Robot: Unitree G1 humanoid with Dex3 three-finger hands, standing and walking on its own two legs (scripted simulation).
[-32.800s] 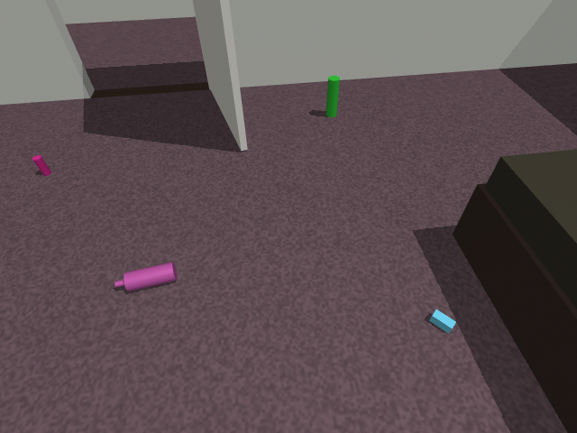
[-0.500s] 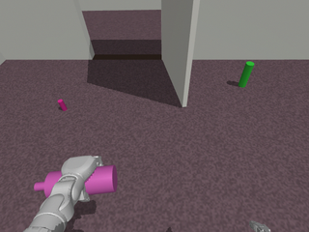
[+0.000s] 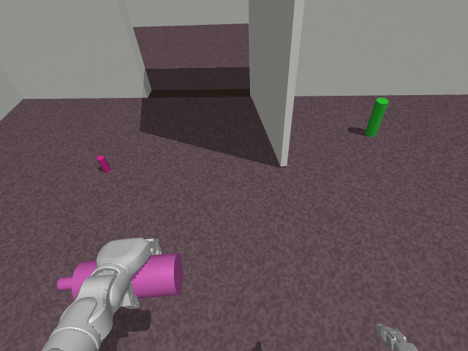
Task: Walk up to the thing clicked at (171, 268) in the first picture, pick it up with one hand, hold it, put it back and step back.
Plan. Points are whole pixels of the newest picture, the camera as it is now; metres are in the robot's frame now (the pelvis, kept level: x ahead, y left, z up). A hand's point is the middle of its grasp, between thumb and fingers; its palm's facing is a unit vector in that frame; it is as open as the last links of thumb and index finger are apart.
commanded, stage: hold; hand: left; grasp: from above
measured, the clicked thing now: (119, 278) +0.30 +0.25 -0.06
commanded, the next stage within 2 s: crouch in 0.90 s
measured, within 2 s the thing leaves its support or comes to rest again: neither
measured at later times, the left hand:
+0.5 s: hand (128, 276) +0.28 +0.22 -0.03, palm faces -0.44 -0.05 -0.89, open 10.7 cm
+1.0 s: hand (130, 271) +0.30 +0.22 -0.03, palm faces -0.45 -0.06 -0.89, open 10.7 cm
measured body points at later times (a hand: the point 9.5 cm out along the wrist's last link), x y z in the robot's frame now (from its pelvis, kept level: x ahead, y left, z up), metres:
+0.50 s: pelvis +0.00 +0.00 +0.01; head +0.00 -0.02 +0.45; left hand +0.30 +0.22 +0.03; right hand +0.15 -0.25 -0.11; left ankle +0.03 +0.13 -0.73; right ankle +0.01 -0.13 -0.73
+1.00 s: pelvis +0.01 +0.00 +0.01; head +0.02 -0.02 +0.46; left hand +0.32 +0.22 +0.02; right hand +0.15 -0.26 -0.11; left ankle +0.03 +0.13 -0.73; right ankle +0.01 -0.13 -0.73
